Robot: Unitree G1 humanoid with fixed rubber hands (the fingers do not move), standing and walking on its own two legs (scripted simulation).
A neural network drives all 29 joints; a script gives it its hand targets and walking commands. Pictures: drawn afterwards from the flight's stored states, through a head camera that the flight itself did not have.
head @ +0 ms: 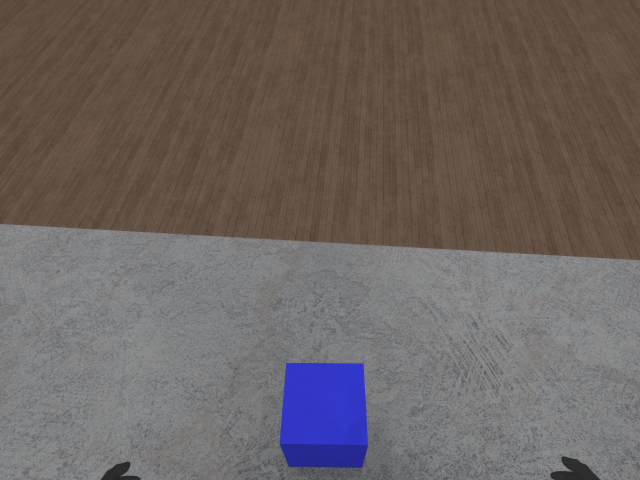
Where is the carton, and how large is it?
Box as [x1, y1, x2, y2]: [280, 363, 367, 467]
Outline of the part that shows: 286,363 280,445 288,465 361,467 367,446 363,363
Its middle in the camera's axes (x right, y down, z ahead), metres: +0.01 +0.50 +1.07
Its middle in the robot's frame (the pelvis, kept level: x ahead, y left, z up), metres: +0.39 +0.03 -0.66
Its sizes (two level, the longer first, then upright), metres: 0.210 0.200 0.250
